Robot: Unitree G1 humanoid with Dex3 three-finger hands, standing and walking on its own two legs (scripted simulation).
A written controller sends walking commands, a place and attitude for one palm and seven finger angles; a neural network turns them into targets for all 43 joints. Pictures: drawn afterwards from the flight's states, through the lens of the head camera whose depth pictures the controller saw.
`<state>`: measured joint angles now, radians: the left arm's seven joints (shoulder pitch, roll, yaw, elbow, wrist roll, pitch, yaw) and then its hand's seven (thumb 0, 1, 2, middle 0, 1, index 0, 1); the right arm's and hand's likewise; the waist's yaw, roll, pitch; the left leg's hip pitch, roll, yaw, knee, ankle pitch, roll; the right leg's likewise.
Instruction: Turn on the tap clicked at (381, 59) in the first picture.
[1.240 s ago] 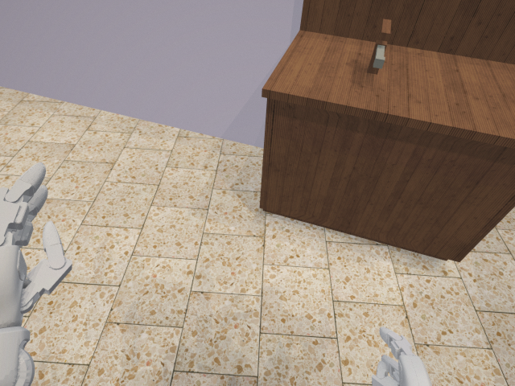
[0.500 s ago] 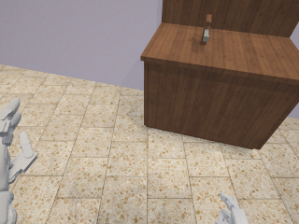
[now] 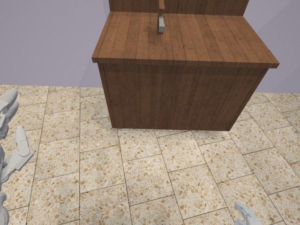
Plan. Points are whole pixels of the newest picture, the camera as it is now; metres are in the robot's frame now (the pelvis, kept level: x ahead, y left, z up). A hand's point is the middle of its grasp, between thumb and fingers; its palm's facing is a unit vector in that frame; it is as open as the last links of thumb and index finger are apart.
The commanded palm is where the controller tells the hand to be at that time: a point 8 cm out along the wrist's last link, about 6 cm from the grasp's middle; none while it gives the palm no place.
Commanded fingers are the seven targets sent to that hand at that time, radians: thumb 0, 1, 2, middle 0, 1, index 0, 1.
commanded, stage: walk to a spot facing it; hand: left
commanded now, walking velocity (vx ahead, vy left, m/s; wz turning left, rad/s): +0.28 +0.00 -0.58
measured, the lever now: (161, 28) +0.97 +0.01 +0.06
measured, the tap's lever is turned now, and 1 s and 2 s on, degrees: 0 0 0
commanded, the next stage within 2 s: take the last steps up to it in 0.28 s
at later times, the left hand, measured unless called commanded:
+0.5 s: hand (122, 86) +0.42 +0.11 +0.16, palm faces +0.10 -0.83 -0.55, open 7.4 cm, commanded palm +0.36 +0.18 +0.18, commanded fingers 0.00 0.90 0.90 -0.20 -0.30 -0.20 -0.30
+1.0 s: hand (128, 67) +0.49 +0.10 +0.17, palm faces +0.17 -0.94 -0.28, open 7.4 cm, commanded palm +0.45 +0.15 +0.18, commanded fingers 0.00 0.90 0.90 -0.20 -0.30 -0.20 -0.30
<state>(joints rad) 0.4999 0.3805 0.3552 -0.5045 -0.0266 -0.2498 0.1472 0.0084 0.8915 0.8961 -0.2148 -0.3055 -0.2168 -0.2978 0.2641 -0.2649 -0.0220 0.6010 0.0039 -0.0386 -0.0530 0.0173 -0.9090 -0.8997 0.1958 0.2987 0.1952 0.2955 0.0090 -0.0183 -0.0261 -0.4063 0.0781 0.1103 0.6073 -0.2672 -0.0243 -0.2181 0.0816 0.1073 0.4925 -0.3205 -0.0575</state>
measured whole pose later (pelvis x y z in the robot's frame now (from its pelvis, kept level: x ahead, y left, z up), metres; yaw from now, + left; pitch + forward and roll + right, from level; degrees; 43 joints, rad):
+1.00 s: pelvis +0.21 -0.06 +0.00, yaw -18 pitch -3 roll -1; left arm 0.40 0.29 0.31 -0.40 0.00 -0.18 0.16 0.01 0.90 0.90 -0.21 -0.30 -0.21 -0.30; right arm 0.28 -0.15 0.03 0.63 0.00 -0.08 -0.06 0.02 -0.91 -0.90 0.20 0.30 0.20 0.30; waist 0.01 0.00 -0.05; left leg -0.22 0.09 0.09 0.53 -0.26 -0.01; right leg -0.42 -0.01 -0.08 0.96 -0.40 -0.01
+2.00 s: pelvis +0.38 -0.24 -0.02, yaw -18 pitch -2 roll +0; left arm 0.43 0.37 0.37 -0.49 -0.01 -0.23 0.15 0.01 0.89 0.90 -0.21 -0.31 -0.22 -0.30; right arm 0.22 -0.16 0.03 0.63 0.01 -0.07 -0.05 0.01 -0.90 -0.90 0.20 0.30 0.20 0.30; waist 0.02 0.07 0.05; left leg -0.29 0.11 0.08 0.82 -0.46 -0.02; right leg -0.36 -0.07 -0.16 0.65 -0.23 -0.03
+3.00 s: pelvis +0.37 -0.24 +0.00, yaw -22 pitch -5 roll +0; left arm 0.49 0.35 0.27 -0.43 -0.02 -0.15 0.08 0.01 0.89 0.90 -0.22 -0.31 -0.22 -0.30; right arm 0.27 -0.25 -0.01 0.58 0.01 -0.14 -0.05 0.02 -0.91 -0.90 0.20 0.30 0.19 0.30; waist 0.02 -0.04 0.07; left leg -0.29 0.03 0.04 0.52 -0.22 0.01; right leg -0.27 0.03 -0.03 0.50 -0.18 -0.04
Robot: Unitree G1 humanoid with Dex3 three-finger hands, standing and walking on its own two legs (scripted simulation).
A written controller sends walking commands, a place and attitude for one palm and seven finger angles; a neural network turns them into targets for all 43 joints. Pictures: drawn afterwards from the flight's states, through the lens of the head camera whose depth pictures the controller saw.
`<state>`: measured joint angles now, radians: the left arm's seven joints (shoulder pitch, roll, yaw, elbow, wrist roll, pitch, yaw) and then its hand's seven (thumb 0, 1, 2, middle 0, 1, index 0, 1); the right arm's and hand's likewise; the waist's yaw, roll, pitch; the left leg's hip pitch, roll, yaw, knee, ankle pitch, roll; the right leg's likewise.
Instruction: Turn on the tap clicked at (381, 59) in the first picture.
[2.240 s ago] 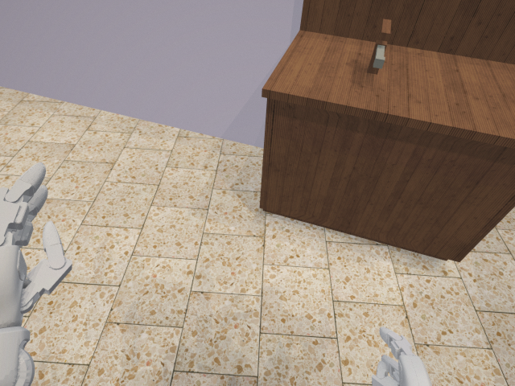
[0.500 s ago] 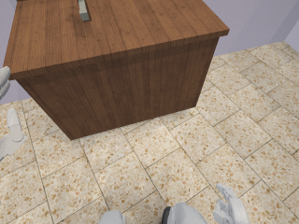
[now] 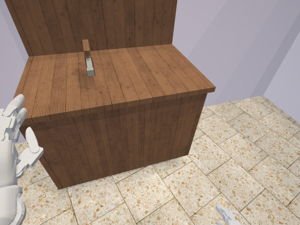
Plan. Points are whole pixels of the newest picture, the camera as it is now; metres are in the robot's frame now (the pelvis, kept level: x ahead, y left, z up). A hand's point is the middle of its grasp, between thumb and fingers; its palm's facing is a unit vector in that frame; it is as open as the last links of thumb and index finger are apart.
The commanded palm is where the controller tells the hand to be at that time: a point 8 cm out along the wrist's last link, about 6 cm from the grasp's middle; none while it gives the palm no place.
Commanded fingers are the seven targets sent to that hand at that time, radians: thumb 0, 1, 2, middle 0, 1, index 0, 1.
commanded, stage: take the last steps up to it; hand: left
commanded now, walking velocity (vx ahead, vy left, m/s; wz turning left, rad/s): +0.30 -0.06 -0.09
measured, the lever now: (90, 71) +0.70 +0.31 +0.06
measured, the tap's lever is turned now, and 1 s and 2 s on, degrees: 0 0 0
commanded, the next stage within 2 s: come to a stop and stand still in 1.10 s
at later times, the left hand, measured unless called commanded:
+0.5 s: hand (99, 112) +0.32 +0.15 +0.18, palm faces +0.37 -0.81 -0.45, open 7.4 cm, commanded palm +0.26 +0.20 +0.18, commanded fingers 0.00 0.90 0.90 -0.20 -0.30 -0.20 -0.30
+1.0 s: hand (118, 86) +0.43 +0.13 +0.19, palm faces +0.45 -0.76 -0.47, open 7.4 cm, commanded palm +0.38 +0.17 +0.18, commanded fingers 0.00 0.90 0.90 -0.20 -0.30 -0.20 -0.30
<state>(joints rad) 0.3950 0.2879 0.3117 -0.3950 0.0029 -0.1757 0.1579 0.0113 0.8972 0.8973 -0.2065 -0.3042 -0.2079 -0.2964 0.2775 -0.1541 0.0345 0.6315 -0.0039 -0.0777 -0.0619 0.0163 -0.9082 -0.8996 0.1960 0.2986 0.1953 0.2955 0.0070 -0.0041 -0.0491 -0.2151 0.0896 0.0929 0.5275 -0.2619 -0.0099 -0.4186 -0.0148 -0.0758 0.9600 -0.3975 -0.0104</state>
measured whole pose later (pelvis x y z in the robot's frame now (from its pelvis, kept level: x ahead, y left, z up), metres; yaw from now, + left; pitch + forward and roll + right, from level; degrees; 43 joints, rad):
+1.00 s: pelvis +0.22 -0.11 -0.02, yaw +0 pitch -2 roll +0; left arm 0.43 0.37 0.37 -0.49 -0.01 -0.23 0.15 0.01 0.89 0.90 -0.21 -0.31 -0.22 -0.30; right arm 0.22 -0.16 0.03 0.63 0.01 -0.07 -0.05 0.01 -0.90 -0.90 0.20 0.30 0.20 0.30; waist 0.02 0.07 0.05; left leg -0.29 0.11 0.08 0.82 -0.46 -0.02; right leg -0.36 -0.07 -0.16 0.65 -0.23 -0.03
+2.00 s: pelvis +0.21 -0.12 +0.00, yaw -4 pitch -5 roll +0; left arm 0.49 0.35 0.27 -0.43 -0.02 -0.15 0.08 0.01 0.89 0.90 -0.22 -0.31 -0.22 -0.30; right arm 0.27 -0.25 -0.01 0.58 0.01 -0.14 -0.05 0.02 -0.91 -0.90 0.20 0.30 0.19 0.30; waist 0.02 -0.04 0.07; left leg -0.29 0.03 0.04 0.52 -0.22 0.01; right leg -0.27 0.03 -0.03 0.50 -0.18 -0.04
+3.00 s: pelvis +0.13 -0.05 +0.00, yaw -5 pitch -1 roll +0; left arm 0.43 0.38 0.33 -0.51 -0.05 -0.16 0.13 0.01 0.89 0.90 -0.22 -0.31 -0.22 -0.30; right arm 0.16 -0.22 0.01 0.57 0.01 -0.12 -0.05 0.02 -0.91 -0.90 0.20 0.30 0.20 0.30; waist 0.01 -0.03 0.06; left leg -0.23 -0.02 0.00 0.46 -0.22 0.02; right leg -0.15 0.04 -0.02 0.46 -0.30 -0.04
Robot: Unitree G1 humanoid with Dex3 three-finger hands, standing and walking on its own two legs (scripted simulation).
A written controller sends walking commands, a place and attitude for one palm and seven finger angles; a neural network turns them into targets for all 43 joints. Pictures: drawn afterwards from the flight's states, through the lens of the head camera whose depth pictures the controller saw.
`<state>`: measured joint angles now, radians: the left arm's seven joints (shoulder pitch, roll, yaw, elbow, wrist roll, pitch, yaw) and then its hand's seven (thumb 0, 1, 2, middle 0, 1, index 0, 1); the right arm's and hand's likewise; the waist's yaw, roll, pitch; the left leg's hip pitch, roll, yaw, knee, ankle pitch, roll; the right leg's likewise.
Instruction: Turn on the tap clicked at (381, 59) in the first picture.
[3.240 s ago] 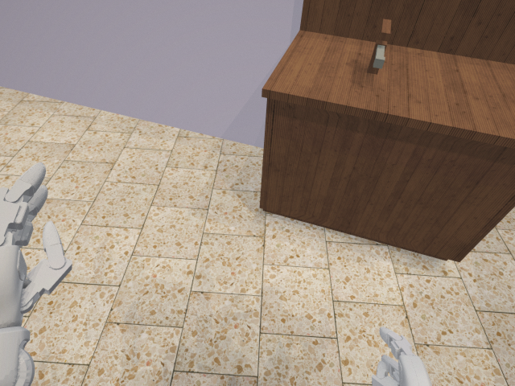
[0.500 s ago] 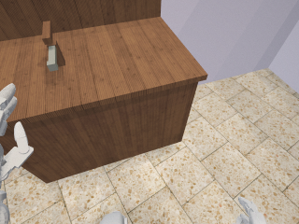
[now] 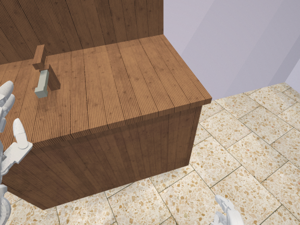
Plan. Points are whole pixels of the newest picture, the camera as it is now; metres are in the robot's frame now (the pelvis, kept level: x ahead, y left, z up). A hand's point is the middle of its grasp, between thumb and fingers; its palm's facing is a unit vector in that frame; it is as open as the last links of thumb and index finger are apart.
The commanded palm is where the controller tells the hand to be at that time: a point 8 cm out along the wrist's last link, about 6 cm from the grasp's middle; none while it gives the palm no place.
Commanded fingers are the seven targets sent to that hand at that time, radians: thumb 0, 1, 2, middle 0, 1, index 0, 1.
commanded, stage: take the last steps up to it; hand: left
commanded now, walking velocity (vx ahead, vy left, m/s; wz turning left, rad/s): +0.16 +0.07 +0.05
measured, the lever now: (41, 92) +0.49 +0.42 +0.08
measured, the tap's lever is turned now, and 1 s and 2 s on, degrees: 0 0 0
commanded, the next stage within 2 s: come to a stop and stand still in 0.10 s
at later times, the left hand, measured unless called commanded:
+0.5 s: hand (42, 119) +0.27 +0.24 +0.20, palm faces +0.43 -0.81 -0.39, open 7.4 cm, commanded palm +0.22 +0.28 +0.20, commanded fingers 0.00 0.90 0.90 -0.20 -0.30 -0.20 -0.30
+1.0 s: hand (55, 163) +0.20 +0.21 +0.15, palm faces +0.23 -0.90 -0.36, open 7.4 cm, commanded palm +0.17 +0.26 +0.20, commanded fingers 0.00 0.90 0.90 -0.20 -0.30 -0.20 -0.30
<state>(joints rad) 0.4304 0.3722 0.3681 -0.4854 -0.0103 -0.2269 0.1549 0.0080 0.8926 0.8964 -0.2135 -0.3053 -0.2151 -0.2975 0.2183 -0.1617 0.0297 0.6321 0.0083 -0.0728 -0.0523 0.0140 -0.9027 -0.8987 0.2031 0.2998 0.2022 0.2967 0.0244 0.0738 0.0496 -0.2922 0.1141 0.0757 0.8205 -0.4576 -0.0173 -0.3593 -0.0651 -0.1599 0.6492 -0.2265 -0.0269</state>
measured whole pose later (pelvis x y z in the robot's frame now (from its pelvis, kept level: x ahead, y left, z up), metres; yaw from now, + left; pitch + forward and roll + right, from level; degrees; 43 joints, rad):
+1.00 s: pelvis -0.02 -0.01 +0.01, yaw -4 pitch -5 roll +0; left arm 0.49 0.35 0.27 -0.43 -0.02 -0.15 0.08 0.01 0.89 0.90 -0.22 -0.31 -0.22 -0.30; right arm 0.27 -0.25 -0.01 0.58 0.01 -0.14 -0.05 0.02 -0.91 -0.90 0.20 0.30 0.19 0.30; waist 0.02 -0.04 0.07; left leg -0.29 0.03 0.04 0.52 -0.22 0.01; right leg -0.27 0.03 -0.03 0.50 -0.18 -0.04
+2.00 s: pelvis -0.09 +0.06 +0.02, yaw -5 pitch -1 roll +0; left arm 0.43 0.38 0.33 -0.51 -0.05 -0.16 0.13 0.01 0.89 0.90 -0.22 -0.31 -0.22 -0.30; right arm 0.16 -0.22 0.01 0.57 0.01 -0.12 -0.05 0.02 -0.91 -0.90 0.20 0.30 0.20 0.30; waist 0.01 -0.03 0.06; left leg -0.23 -0.02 0.00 0.46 -0.22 0.02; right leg -0.15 0.04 -0.02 0.46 -0.30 -0.04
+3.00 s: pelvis +0.04 +0.09 +0.00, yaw -2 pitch +0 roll +0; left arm 0.47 0.44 0.44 -0.48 -0.04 -0.24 0.12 0.01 0.89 0.90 -0.21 -0.31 -0.21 -0.30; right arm 0.26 -0.17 0.02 0.63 0.02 -0.14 -0.03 0.02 -0.90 -0.90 0.20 0.30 0.20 0.30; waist 0.03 0.05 0.04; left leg -0.25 0.03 0.04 0.74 -0.43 0.02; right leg -0.39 -0.04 -0.10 0.58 -0.19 -0.03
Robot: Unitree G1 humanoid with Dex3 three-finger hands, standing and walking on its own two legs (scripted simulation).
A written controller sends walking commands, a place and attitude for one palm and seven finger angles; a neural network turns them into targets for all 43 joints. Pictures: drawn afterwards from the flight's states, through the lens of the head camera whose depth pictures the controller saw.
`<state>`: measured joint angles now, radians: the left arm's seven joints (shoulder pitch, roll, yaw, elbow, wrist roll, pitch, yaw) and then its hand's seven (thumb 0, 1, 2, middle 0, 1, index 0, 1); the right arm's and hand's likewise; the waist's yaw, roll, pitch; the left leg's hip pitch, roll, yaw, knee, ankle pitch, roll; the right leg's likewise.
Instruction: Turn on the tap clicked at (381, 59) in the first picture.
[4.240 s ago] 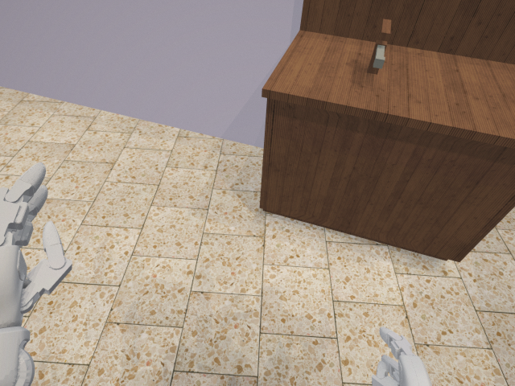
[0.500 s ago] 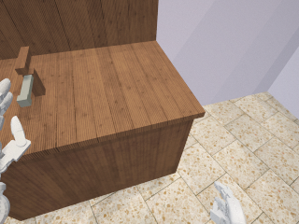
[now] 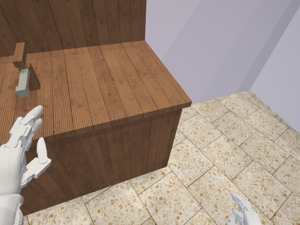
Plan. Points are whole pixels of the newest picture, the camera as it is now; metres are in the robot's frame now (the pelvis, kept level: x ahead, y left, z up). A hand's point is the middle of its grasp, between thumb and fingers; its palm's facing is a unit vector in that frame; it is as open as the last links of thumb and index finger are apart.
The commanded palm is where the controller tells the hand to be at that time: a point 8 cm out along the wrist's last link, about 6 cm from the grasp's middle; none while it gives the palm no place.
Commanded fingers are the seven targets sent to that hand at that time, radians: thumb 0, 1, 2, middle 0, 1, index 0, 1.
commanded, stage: come to a stop and stand still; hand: left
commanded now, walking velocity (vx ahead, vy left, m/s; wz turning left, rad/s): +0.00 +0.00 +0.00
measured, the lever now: (22, 91) +0.47 +0.46 +0.07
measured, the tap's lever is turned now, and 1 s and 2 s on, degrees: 0 0 0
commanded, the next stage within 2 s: look again from close up in 0.82 s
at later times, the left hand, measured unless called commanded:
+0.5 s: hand out of the picture +0.14 +0.30 +0.17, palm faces +0.40 -0.85 -0.33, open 7.4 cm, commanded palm +0.07 +0.33 +0.18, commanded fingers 0.00 0.90 0.90 -0.20 -0.30 -0.20 -0.30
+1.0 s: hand out of the picture +0.15 +0.29 +0.17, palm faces +0.36 -0.86 -0.37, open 7.4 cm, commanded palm +0.09 +0.34 +0.18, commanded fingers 0.00 0.90 0.90 -0.20 -0.30 -0.20 -0.30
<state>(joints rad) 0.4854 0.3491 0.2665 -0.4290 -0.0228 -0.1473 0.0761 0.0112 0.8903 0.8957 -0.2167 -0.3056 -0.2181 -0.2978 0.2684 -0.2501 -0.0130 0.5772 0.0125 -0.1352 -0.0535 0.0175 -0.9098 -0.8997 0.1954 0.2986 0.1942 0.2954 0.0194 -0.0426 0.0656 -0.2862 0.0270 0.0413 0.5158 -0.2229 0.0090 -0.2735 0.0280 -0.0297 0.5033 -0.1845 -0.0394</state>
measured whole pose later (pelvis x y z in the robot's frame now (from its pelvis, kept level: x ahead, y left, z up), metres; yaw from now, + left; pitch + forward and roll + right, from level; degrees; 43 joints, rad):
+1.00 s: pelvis -0.08 +0.06 +0.01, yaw -1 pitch -1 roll +0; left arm 0.43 0.38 0.33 -0.51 -0.05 -0.16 0.13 0.01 0.89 0.90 -0.22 -0.31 -0.22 -0.30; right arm 0.16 -0.22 0.01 0.57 0.01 -0.12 -0.05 0.02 -0.91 -0.90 0.20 0.30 0.20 0.30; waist 0.01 -0.03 0.06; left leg -0.23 -0.02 0.00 0.46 -0.22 0.02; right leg -0.15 0.04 -0.02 0.46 -0.30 -0.04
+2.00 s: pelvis +0.05 +0.10 -0.01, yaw +3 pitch +0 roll +0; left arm 0.47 0.44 0.44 -0.48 -0.04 -0.24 0.12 0.01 0.89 0.90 -0.21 -0.31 -0.21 -0.30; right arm 0.26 -0.17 0.02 0.63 0.02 -0.14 -0.03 0.02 -0.90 -0.90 0.20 0.30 0.20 0.30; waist 0.03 0.05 0.04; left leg -0.25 0.03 0.04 0.74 -0.43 0.02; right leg -0.39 -0.04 -0.10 0.58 -0.19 -0.03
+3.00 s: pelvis +0.17 +0.10 +0.00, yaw +3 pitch -1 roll -1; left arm 0.41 0.36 0.34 -0.46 -0.02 -0.13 0.14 0.01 0.89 0.90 -0.21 -0.30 -0.21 -0.30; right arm 0.17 -0.21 0.01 0.57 0.00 -0.11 -0.07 0.02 -0.91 -0.90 0.20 0.30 0.20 0.30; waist 0.04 0.02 0.02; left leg -0.26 0.06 0.05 0.51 -0.24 -0.01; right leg -0.23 0.01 -0.07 0.46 -0.23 -0.02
